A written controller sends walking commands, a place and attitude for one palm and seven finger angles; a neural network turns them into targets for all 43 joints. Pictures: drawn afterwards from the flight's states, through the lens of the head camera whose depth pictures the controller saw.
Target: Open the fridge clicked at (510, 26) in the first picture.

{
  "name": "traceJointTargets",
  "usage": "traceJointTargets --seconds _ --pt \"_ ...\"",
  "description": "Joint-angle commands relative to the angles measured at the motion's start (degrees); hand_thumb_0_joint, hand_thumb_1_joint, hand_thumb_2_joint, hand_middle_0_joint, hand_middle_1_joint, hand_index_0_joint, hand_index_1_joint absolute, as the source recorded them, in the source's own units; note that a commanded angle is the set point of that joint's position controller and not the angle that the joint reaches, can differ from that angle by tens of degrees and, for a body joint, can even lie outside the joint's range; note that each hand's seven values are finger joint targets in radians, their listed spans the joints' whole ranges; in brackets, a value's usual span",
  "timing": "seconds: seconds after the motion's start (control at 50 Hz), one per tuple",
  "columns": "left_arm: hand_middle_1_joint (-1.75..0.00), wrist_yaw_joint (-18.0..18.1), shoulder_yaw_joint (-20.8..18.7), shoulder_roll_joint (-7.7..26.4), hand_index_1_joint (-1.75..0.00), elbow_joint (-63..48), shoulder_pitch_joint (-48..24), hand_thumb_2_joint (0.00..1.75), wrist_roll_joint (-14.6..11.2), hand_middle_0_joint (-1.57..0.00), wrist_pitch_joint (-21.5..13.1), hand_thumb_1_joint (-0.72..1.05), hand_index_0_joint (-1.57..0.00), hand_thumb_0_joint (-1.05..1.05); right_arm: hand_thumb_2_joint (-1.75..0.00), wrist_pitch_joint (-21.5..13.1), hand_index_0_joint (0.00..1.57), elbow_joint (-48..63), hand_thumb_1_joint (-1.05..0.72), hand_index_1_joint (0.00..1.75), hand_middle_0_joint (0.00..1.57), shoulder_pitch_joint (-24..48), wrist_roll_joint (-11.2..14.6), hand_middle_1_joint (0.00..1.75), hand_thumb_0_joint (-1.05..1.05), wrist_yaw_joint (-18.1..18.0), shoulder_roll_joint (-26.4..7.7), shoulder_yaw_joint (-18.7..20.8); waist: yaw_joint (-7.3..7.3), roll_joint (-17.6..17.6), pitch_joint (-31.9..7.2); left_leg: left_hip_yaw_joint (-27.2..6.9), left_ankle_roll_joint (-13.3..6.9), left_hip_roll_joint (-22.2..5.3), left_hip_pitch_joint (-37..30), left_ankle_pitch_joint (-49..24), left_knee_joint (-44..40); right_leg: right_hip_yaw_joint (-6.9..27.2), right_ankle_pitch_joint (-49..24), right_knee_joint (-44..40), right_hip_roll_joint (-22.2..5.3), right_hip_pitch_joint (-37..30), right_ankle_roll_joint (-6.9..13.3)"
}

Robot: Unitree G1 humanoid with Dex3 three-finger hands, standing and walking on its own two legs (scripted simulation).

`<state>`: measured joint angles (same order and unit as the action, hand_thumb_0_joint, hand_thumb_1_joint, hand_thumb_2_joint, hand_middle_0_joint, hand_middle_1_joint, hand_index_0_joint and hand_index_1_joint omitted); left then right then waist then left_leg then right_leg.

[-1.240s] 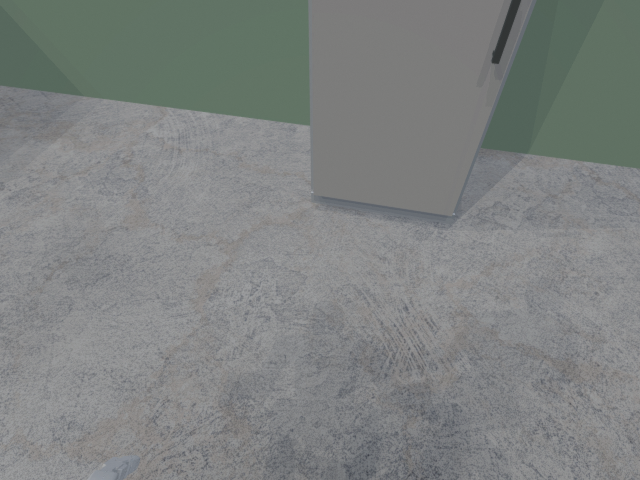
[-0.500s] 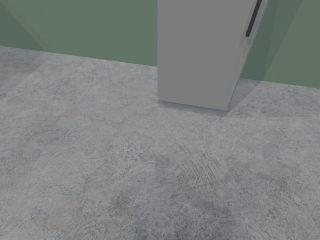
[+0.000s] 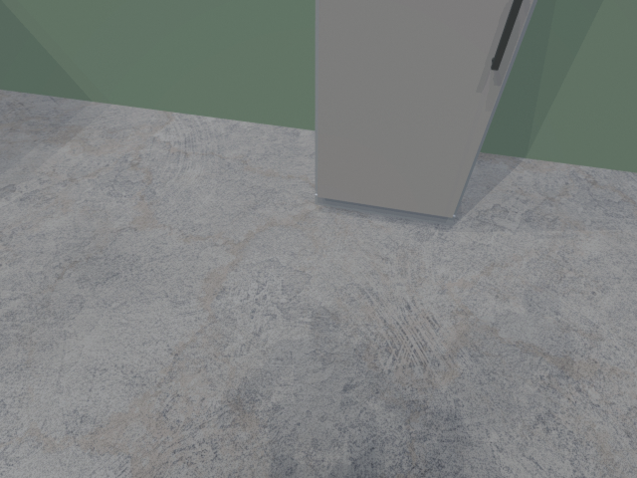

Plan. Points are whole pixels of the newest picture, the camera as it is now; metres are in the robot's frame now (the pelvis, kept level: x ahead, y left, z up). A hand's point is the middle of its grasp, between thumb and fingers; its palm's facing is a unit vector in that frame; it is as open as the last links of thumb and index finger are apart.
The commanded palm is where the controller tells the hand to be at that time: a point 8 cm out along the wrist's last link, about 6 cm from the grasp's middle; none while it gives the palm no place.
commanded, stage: look at it before walking up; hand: right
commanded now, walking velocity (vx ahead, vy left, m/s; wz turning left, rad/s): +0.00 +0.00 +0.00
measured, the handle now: (508, 24) +1.24 -0.46 +0.09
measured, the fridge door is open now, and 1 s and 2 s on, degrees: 0 0 0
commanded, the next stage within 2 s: walk to a spot facing it in 0.30 s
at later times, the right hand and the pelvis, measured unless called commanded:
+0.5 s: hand out of the picture +0.08 -0.25 -0.16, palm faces +0.00 +0.94 -0.33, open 7.4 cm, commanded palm none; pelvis +0.01 +0.00 +0.00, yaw -1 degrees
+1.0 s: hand out of the picture +0.11 -0.28 -0.18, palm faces +0.20 +0.97 -0.15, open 7.4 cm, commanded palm none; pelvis +0.13 -0.10 +0.00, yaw -11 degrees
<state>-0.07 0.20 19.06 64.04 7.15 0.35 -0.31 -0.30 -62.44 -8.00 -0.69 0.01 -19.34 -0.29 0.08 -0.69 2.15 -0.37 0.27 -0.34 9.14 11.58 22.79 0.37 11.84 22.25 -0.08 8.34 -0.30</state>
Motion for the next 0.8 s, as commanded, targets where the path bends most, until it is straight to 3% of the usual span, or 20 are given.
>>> traceJointTargets --seconds 0.0,0.38,0.42,0.46,0.5,0.52,0.54,0.56,0.58,0.6,0.64,0.68,0.7,0.72,0.74,0.76,0.78 --pt "-0.30 0.7 -2.3 12.2 -0.30 -3.8 -3.3 0.90 0.1 -0.20 -1.6 0.90 -0.20 0.00 -0.90 -1.3 0.20 3.9 -0.90 0.30 0.20 2.5 0.1 0.30 0.00 -0.6 -11.9 2.2 -0.02 0.8 -3.9 -6.1 -2.0 -6.5 -0.2 -5.1 -4.4 5.6 -6.3 -4.0 -6.5 -0.6 2.0" --pt "-0.30 0.8 -2.1 12.5 -0.30 -3.9 -4.1 0.90 0.1 -0.20 -1.7 0.90 -0.20 0.00 -0.90 -1.2 0.20 3.6 -0.90 0.30 0.20 2.7 0.0 0.30 0.00 -0.6 -12.1 2.2 0.14 1.0 -3.8 -5.3 -1.7 -6.5 -1.4 -7.2 -4.6 5.4 -8.4 -5.0 -6.9 -1.7 2.0" --pt "-0.30 0.4 -0.5 5.3 -0.30 -2.6 -0.5 0.90 0.5 -0.20 -0.6 0.90 -0.20 0.00 -0.90 -0.2 0.20 2.1 -0.90 0.30 0.20 -1.4 0.0 0.30 0.00 -0.9 -5.4 0.9 0.22 0.3 -4.4 -4.6 -0.6 -6.4 -1.7 1.9 -4.2 4.6 -1.6 -3.5 -5.9 -0.3 1.2" --pt "-0.30 0.0 -0.7 4.8 -0.30 -2.8 0.9 0.90 0.9 -0.20 0.3 0.90 -0.20 0.00 -0.90 0.5 0.20 2.0 -0.90 0.30 0.20 -3.8 -0.4 0.30 0.00 -0.6 -5.9 1.3 0.93 -1.6 -1.3 -6.2 -1.0 -6.9 -0.6 15.7 -5.6 4.4 10.0 -1.1 -4.2 5.4 1.5" --pt "-0.30 -0.2 -0.8 4.0 -0.30 -4.2 1.2 0.90 1.1 -0.20 0.8 0.90 -0.20 0.00 -0.90 0.8 0.20 2.5 -0.90 0.30 0.20 -6.3 -0.7 0.30 0.00 -0.3 -8.4 2.5 2.06 -7.4 2.6 -11.4 -3.5 -11.0 -1.6 26.2 -9.8 1.5 16.5 5.9 -0.9 14.6 1.0" --pt "-0.30 -0.2 -1.1 3.5 -0.30 -5.1 1.0 0.90 1.1 -0.20 0.8 0.90 -0.20 0.00 -0.90 0.7 0.20 2.9 -0.90 0.30 0.20 -8.2 -0.8 0.30 0.00 -0.4 -9.6 3.2 2.76 -10.9 2.8 -15.6 -5.7 -15.3 -2.4 30.0 -13.1 -1.2 15.7 12.5 -0.4 17.5 0.8" --pt "-0.30 -0.3 -1.5 3.9 -0.30 -6.5 -0.1 0.90 1.0 -0.20 0.8 0.90 -0.20 0.00 -0.90 0.5 0.20 3.3 -0.90 0.30 0.20 -9.8 -0.8 0.30 0.00 -0.6 -10.2 3.7 3.52 -12.3 3.9 -19.0 -8.0 -18.8 -3.1 30.8 -15.3 -1.5 17.2 19.6 -1.3 20.8 0.8" --pt "-0.30 -0.6 -1.9 3.9 -0.30 -7.3 -0.7 0.90 0.9 -0.20 0.4 0.90 -0.20 0.00 -0.90 -0.3 0.20 3.5 -0.90 0.30 0.20 -10.3 -0.9 0.30 0.00 -0.7 -9.8 4.0 3.44 -10.7 4.6 -19.7 -9.7 -21.0 -3.8 27.1 -15.6 -0.7 16.8 24.2 -2.9 23.3 1.0" --pt "-0.30 -0.9 -2.2 3.5 -0.30 -7.8 -0.7 0.90 0.8 -0.20 0.0 0.90 -0.20 0.00 -0.90 -1.0 0.20 3.7 -0.90 0.30 0.20 -10.2 -1.0 0.30 0.00 -0.8 -9.2 4.2 2.92 -8.0 5.1 -18.2 -10.4 -21.6 -4.5 22.1 -14.9 -0.5 15.5 26.6 -4.1 24.3 1.1" --pt "-0.30 -1.2 -2.2 2.5 -0.30 -8.1 -0.1 0.90 0.7 -0.20 -0.3 0.90 -0.20 0.00 -0.90 -1.5 0.20 3.9 -0.90 0.30 0.20 -9.8 -1.0 0.30 0.00 -0.7 -8.8 4.3 2.35 -6.5 4.4 -14.2 -10.2 -21.0 -5.5 15.9 -13.0 -1.0 15.2 25.6 -4.6 23.7 1.0" --pt "-0.30 -1.7 -2.3 0.4 -0.30 -8.1 2.2 0.90 0.3 -0.20 -0.6 0.90 -0.20 0.00 -0.90 -2.0 0.20 4.5 -0.90 0.30 0.20 -9.0 -1.2 0.30 0.00 -0.6 -7.9 4.4 1.02 -6.0 3.5 -7.3 -8.9 -19.5 -3.7 9.9 -10.1 -3.6 13.9 19.8 -4.6 18.8 0.8" --pt "-0.30 -1.7 -2.2 -1.3 -0.30 -6.7 7.9 0.90 0.4 -0.20 -1.0 0.90 -0.20 0.00 -0.90 -1.8 0.20 4.5 -0.90 0.30 0.20 -7.8 -1.0 0.30 0.00 -0.5 -6.7 4.4 -1.73 -5.4 2.9 -1.3 -6.1 -16.6 3.2 9.6 -5.8 -6.8 7.7 11.4 -2.9 7.6 0.7" --pt "-0.30 -1.4 -2.6 -1.0 -0.30 -5.0 13.0 0.90 0.5 -0.20 -1.2 0.90 -0.20 0.00 -0.90 -1.6 0.20 4.5 -0.90 0.30 0.20 -7.7 -0.6 0.30 0.00 -0.5 -5.7 4.3 -3.62 -3.0 1.6 2.6 -4.4 -14.2 8.4 11.3 -1.0 -8.3 4.3 7.7 -1.4 -1.1 0.8" --pt "-0.30 -0.9 -3.6 1.9 -0.30 -2.7 20.6 0.90 0.6 -0.20 -1.6 0.90 -0.20 0.00 -0.90 -1.4 0.20 4.9 -0.90 0.30 0.20 -7.7 -0.3 0.30 0.00 -0.2 -3.0 3.8 -6.44 7.4 -0.6 7.2 -2.2 -9.8 13.1 10.5 13.1 -2.1 9.3 2.2 -3.8 -8.5 1.7" --pt "-0.30 -0.4 -5.4 7.9 -0.30 -1.7 26.4 0.90 1.4 -0.20 -2.0 0.90 -0.20 0.00 -0.90 -1.2 0.20 7.1 -0.90 0.30 0.20 -7.3 0.2 0.30 0.00 0.4 1.5 2.9 -7.78 24.4 -0.9 11.3 1.7 -2.1 26.8 21.7 32.2 23.1 20.8 -8.7 -18.4 -12.6 7.1" --pt "-0.30 0.4 -5.3 8.4 -0.30 -1.3 28.2 0.90 1.0 -0.20 -1.9 0.90 -0.20 0.00 -0.90 -1.3 0.20 9.5 -0.90 0.30 0.20 -3.1 -0.5 0.30 0.00 0.1 1.5 2.8 -7.69 18.4 1.9 4.3 0.7 -2.1 31.9 23.2 40.6 32.0 23.3 -14.8 -23.0 -9.1 10.4" --pt "-0.30 0.6 -4.6 5.7 -0.30 -1.9 24.8 0.90 0.8 -0.20 -1.8 0.90 -0.20 0.00 -0.90 -1.3 0.20 8.7 -0.90 0.30 0.20 -2.6 -0.8 0.30 0.00 0.0 0.9 3.3 -5.73 11.6 4.1 1.2 -0.3 -5.2 31.9 18.0 44.5 30.0 24.3 -15.0 -22.0 -4.9 10.7"
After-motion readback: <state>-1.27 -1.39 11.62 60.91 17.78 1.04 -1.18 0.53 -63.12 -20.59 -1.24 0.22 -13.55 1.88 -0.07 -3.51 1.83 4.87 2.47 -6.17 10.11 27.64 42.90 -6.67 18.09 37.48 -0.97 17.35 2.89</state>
